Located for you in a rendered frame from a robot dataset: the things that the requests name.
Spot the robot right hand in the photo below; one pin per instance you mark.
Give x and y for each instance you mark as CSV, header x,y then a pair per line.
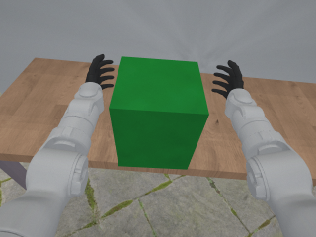
x,y
234,79

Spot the right robot forearm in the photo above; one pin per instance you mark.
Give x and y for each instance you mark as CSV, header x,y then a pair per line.
x,y
252,127

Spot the robot left upper arm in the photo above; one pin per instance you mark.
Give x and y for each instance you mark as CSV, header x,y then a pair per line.
x,y
55,176

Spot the table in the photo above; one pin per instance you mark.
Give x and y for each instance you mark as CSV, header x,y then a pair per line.
x,y
36,101

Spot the robot left hand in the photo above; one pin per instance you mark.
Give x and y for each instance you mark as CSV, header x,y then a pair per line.
x,y
95,72

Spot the left robot forearm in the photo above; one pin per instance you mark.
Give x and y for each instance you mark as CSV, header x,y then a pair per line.
x,y
78,123

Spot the carton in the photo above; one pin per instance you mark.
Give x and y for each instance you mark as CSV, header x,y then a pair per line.
x,y
158,111

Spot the robot right upper arm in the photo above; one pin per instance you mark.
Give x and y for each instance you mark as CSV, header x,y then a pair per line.
x,y
281,180

